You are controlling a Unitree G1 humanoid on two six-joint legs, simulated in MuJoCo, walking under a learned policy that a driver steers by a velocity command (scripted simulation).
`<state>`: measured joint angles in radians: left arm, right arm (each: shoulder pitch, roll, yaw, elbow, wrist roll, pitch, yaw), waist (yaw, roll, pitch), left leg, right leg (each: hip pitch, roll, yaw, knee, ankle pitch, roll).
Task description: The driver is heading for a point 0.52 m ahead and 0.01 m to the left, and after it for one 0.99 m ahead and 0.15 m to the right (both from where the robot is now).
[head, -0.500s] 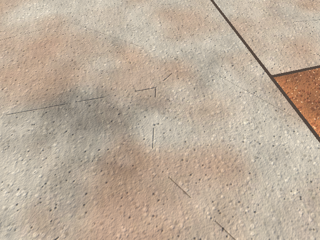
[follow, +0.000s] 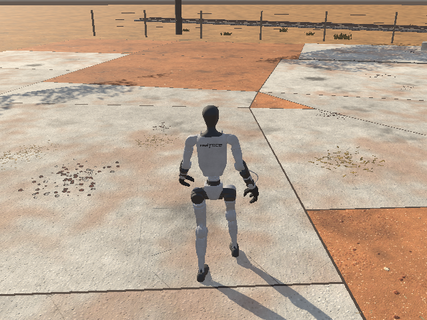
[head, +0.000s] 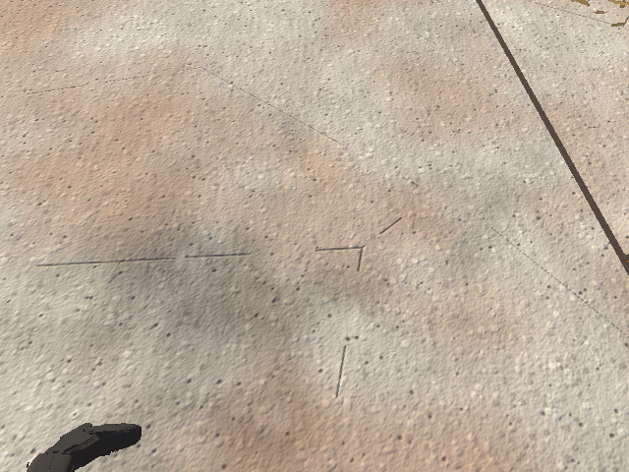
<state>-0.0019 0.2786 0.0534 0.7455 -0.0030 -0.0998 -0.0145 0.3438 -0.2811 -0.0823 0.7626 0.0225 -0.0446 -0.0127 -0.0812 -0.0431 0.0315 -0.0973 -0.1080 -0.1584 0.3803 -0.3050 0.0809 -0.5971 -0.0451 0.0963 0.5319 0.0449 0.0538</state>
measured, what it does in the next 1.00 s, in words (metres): walks ahead: right foot, then left foot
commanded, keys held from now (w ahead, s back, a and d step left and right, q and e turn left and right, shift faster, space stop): w+q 0.04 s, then w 0.46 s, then w+e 0.50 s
